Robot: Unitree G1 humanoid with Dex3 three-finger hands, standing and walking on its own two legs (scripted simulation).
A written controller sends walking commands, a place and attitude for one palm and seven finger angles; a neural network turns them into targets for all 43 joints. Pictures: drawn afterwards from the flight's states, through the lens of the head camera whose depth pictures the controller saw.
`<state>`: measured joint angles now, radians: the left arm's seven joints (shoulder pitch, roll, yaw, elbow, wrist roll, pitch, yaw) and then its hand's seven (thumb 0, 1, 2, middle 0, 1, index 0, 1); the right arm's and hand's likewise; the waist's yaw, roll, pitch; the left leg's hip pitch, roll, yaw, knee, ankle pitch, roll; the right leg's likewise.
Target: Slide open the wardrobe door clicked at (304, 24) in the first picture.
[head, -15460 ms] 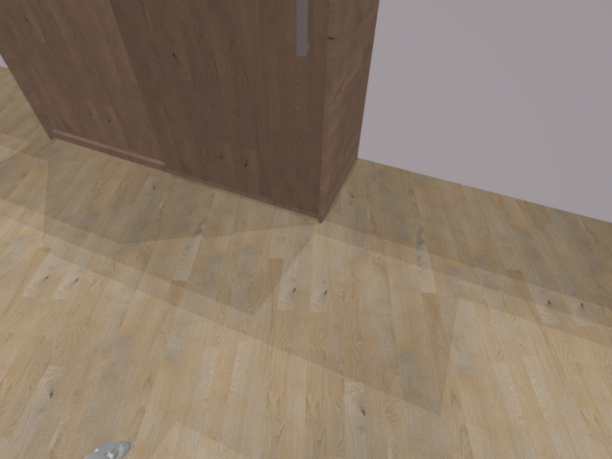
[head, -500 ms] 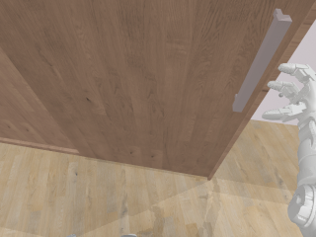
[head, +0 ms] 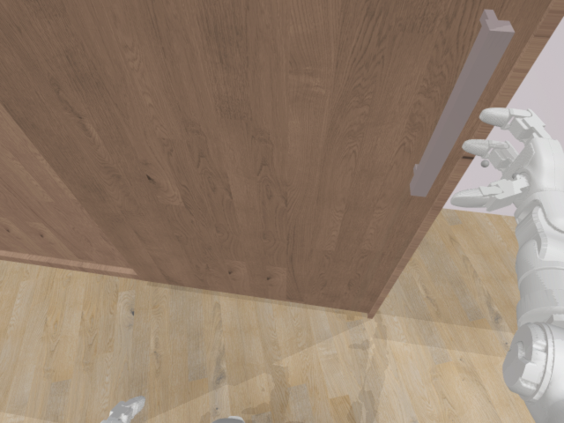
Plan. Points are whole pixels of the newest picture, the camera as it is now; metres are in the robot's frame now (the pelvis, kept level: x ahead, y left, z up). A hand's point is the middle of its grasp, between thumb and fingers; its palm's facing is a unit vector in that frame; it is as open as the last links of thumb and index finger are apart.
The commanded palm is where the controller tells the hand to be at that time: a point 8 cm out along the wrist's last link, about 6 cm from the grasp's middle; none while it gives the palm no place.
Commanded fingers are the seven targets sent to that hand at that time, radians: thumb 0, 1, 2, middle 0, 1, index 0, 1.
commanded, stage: move the hooked fingers beside the handle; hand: right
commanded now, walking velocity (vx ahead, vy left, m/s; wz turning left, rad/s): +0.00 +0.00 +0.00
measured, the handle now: (447, 118) +0.52 -0.16 +0.15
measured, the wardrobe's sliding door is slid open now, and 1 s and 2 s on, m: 0.00 0.00 0.00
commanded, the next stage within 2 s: feel for the door with the fingertips in 0.10 s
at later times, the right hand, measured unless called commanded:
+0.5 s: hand (469, 164) +0.46 -0.19 +0.13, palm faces -0.01 +1.00 +0.03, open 14.0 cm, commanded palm +0.43 -0.24 +0.14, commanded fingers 0.00 0.50 -0.30 0.30 1.20 0.30 1.20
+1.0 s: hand (468, 157) +0.47 -0.19 +0.13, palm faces +0.01 +1.00 +0.01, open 14.0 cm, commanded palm +0.45 -0.24 +0.14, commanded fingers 0.00 0.50 -0.30 0.30 1.20 0.30 1.20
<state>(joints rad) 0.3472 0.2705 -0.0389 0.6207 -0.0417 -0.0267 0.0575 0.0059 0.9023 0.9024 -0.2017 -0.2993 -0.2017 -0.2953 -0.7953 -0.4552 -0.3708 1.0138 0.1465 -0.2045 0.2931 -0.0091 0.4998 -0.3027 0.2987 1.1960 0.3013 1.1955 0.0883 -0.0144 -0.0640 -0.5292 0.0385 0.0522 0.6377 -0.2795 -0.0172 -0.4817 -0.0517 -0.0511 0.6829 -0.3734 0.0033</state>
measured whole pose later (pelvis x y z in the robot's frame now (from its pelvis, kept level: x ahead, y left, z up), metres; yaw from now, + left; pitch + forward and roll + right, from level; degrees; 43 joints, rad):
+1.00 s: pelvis +0.00 +0.00 +0.00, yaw +0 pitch +10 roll +1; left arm 0.38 0.28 -0.03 0.65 -0.04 -0.02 0.05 0.01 0.90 0.90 -0.20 -0.30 -0.20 -0.30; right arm -0.86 -0.44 -0.34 1.07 0.14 -0.21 0.25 -0.01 0.50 -0.30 0.30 1.20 0.30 1.20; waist 0.10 -0.02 -0.06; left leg -0.55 0.04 0.06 0.65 -0.28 -0.01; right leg -0.50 -0.05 -0.04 0.70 -0.37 0.01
